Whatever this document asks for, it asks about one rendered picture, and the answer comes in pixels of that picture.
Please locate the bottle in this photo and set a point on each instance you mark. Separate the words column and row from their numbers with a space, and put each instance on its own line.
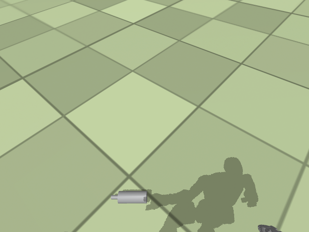
column 131, row 197

